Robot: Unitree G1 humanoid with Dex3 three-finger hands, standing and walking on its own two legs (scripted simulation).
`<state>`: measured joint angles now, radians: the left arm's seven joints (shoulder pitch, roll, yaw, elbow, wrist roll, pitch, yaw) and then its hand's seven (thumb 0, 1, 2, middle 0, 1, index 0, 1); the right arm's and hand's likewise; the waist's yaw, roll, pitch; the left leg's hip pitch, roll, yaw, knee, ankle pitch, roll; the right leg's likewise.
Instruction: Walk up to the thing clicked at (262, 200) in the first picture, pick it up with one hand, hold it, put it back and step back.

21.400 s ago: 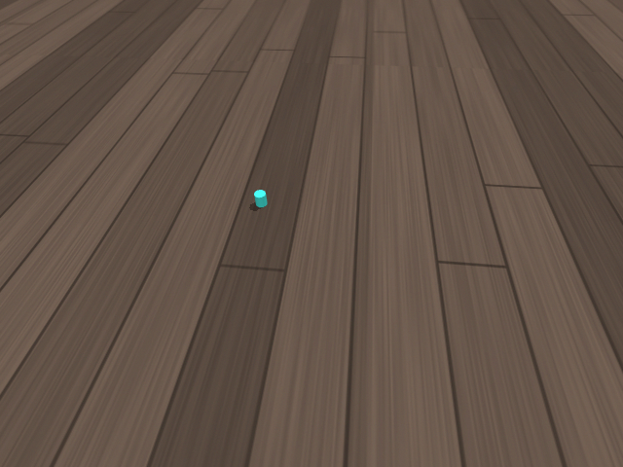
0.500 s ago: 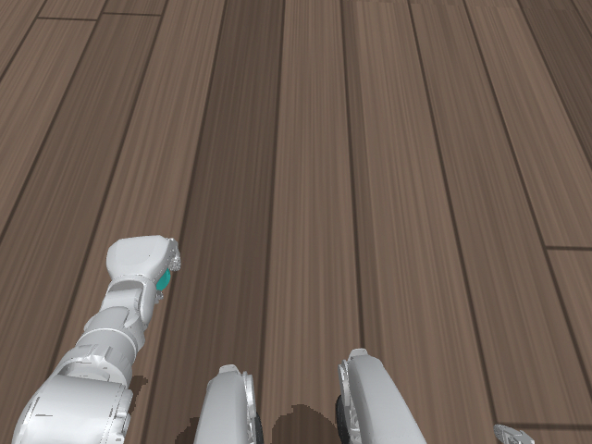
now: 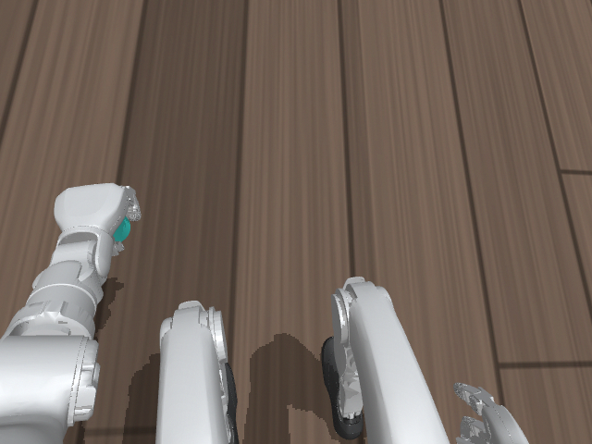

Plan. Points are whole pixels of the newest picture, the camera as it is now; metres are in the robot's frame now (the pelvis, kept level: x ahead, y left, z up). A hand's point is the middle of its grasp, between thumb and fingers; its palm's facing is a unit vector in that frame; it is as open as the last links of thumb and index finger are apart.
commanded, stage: crouch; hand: left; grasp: from above
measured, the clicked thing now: (106, 222) +0.45 +0.26 -0.17
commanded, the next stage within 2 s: lower in 0.84 s
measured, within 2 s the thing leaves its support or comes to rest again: neither
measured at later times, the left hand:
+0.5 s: hand (123, 236) +0.44 +0.25 -0.24, palm faces -0.46 -0.03 -0.89, open 6.9 cm
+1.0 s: hand (130, 237) +0.45 +0.26 -0.28, palm faces -0.47 -0.03 -0.88, open 6.9 cm
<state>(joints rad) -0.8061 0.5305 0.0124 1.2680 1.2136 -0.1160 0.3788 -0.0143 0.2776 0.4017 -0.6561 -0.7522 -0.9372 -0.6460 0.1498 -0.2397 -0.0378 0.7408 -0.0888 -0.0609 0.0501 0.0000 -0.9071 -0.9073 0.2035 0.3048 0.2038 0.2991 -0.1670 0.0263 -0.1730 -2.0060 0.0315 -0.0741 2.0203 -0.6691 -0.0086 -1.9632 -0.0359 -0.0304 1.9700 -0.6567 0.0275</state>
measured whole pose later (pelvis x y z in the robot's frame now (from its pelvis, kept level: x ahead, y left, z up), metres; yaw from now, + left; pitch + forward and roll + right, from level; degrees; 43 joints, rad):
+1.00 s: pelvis -0.01 +0.00 -0.11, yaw -3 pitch +34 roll -7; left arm -0.97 0.69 0.08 1.50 1.29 -0.21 0.43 -0.02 0.28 0.40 -0.67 -0.74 -0.94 -0.64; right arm 0.16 -0.27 0.03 0.76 -0.14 -0.07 0.13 0.00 -0.92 -0.91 0.20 0.30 0.20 0.30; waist -0.23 0.00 -0.06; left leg -2.30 0.02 -0.12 2.38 -0.68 -0.01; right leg -2.24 -0.02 -0.04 2.30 -0.66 0.04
